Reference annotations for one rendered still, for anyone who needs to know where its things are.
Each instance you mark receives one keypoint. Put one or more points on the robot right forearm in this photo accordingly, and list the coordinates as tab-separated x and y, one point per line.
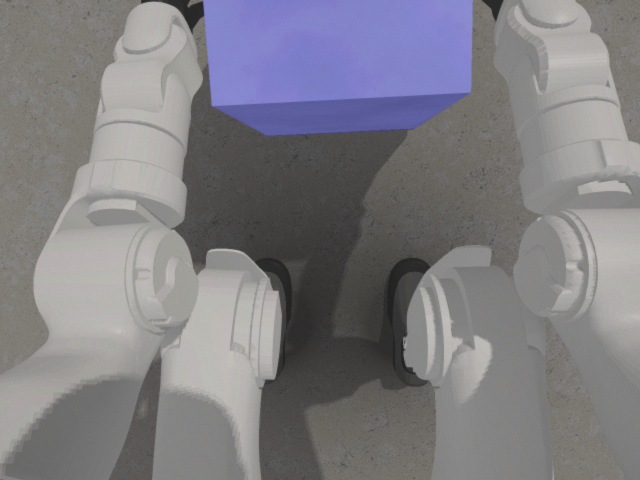
566	110

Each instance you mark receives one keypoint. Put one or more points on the left robot upper arm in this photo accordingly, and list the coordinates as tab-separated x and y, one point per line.
108	296

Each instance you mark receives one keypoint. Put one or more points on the right robot shin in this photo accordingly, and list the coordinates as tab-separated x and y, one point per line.
473	256

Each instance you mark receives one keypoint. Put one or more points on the robot left hand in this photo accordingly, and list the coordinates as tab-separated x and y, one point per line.
191	14

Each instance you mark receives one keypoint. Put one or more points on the robot right hand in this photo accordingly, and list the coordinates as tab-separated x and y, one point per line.
495	5

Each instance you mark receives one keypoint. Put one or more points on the right robot upper arm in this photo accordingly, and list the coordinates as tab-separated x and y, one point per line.
581	269

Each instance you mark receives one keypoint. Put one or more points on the robot left forearm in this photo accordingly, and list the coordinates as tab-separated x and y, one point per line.
135	169

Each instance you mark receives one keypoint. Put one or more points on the carton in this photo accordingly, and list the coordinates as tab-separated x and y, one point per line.
301	67

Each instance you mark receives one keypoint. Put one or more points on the left robot thigh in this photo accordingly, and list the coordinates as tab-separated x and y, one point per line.
209	402

